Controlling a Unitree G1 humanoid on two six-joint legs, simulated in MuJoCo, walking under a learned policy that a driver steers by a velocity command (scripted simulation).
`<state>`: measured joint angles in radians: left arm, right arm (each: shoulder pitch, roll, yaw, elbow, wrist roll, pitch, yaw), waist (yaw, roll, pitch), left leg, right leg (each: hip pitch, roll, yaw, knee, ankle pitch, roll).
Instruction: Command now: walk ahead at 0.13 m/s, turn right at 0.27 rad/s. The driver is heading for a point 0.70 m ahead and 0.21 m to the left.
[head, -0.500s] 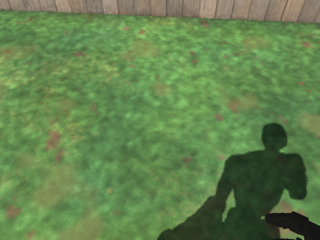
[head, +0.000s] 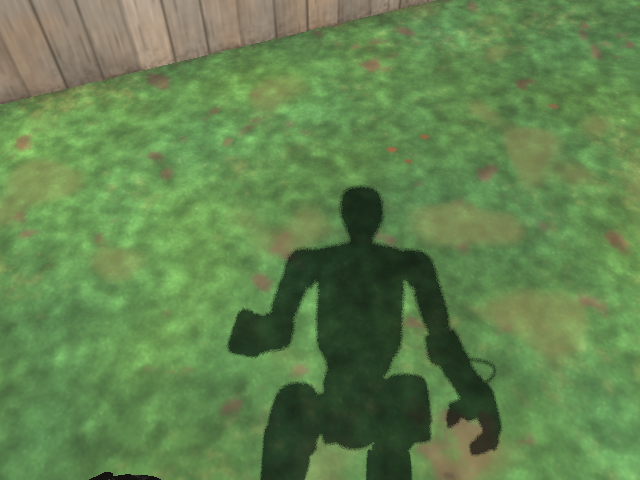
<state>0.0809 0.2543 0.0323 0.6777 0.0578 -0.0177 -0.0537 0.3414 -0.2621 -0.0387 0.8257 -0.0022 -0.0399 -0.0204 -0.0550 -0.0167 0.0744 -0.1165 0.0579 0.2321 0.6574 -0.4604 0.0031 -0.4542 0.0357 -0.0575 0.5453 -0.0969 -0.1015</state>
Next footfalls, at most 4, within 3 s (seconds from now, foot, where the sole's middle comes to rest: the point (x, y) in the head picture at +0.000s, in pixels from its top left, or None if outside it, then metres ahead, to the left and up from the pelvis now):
0.46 left None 0.03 0.11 -0.76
0.98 right None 0.08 -0.08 -0.76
1.32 left None -0.03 0.10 -0.76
2.36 left None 0.07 0.10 -0.76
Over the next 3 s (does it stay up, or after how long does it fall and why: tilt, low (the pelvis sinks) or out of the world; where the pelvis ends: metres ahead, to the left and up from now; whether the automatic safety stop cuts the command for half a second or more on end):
stays up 0.10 -0.02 0.03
